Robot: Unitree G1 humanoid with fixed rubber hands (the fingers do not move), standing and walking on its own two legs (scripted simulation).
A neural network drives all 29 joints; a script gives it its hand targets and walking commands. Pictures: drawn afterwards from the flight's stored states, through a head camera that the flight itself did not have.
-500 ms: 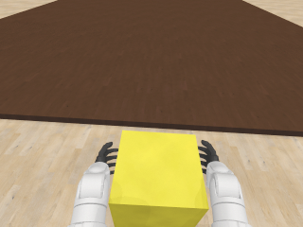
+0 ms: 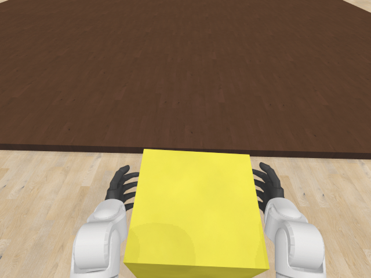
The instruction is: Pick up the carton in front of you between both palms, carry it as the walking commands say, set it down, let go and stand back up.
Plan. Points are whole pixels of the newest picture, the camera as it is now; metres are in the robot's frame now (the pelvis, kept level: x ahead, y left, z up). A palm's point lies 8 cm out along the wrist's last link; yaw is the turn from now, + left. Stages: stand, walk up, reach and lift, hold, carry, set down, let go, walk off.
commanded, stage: carry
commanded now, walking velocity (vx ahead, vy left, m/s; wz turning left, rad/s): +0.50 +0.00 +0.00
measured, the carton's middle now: (191, 223) +0.26 +0.00 +0.02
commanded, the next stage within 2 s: none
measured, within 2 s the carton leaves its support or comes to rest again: neither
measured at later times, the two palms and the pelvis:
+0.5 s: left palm (135, 126) +0.52 +0.15 +0.08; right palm (243, 126) +0.51 -0.15 +0.09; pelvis +0.29 +0.01 -0.01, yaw -2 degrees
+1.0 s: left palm (152, 69) +0.85 +0.14 +0.09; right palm (230, 69) +0.85 -0.16 +0.09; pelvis +0.63 +0.00 -0.02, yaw -1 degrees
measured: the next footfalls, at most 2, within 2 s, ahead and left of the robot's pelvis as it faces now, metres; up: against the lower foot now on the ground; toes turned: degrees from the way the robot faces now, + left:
left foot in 0.12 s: +0.17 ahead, +0.11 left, +0.00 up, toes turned +11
right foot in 0.56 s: +0.52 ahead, -0.11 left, +0.00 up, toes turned -13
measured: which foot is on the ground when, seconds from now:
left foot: up 0.00-0.10, down 0.12-0.60, up 0.62-1.00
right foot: down 0.00-0.14, up 0.16-0.54, down 0.56-1.00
